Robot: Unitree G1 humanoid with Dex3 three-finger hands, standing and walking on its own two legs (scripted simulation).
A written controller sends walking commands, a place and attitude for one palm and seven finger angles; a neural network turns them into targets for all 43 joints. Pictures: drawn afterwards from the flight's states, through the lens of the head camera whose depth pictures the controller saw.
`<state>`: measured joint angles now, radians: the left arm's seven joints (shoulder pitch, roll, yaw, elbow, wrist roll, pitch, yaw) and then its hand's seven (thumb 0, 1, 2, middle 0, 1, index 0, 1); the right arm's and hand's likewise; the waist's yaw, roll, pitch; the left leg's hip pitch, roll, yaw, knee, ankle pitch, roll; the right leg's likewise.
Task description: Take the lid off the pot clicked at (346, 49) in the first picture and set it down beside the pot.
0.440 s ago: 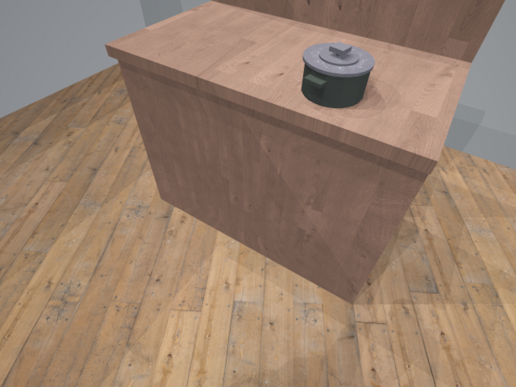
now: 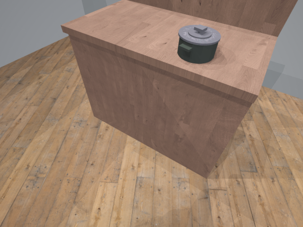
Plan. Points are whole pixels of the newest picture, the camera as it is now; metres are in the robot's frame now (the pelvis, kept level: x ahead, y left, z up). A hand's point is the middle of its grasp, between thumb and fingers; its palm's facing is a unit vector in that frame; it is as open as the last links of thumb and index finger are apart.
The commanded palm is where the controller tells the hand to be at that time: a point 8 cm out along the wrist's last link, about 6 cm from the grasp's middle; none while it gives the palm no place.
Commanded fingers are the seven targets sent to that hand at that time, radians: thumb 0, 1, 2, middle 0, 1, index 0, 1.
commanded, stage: look at it before walking up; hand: left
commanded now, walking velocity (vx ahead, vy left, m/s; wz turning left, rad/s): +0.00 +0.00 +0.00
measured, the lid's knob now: (200, 28) +0.85 -0.15 +0.15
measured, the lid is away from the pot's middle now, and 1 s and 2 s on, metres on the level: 0.00 0.00 0.00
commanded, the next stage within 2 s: turn to face it in 0.20 s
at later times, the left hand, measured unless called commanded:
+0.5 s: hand out of the picture +0.02 +0.19 -0.18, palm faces -0.03 -0.97 -0.22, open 7.4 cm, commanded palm none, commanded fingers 0.00 0.90 0.90 -0.20 -0.30 -0.20 -0.30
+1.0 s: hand out of the picture +0.11 +0.19 -0.17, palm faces -0.21 -0.95 -0.24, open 7.4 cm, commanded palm none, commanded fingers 0.00 0.90 0.90 -0.20 -0.30 -0.20 -0.30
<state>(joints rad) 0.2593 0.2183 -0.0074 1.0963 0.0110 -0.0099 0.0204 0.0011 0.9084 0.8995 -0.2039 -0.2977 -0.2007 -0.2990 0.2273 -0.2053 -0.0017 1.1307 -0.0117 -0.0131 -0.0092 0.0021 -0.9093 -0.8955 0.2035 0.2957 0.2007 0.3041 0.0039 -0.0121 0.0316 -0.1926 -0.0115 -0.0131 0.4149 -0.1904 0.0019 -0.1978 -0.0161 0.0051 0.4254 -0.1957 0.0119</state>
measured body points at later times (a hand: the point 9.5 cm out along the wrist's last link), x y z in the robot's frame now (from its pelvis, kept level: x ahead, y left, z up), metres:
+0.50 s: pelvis +0.01 +0.00 -0.01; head +0.02 -0.01 +0.44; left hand +0.03 +0.24 -0.16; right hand +0.03 -0.24 -0.16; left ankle +0.02 +0.12 -0.74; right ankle +0.02 -0.13 -0.74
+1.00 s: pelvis +0.00 +0.00 -0.01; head +0.04 +0.00 +0.44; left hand +0.12 +0.24 -0.16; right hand +0.06 -0.28 -0.13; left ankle +0.03 +0.13 -0.75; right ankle +0.02 -0.12 -0.74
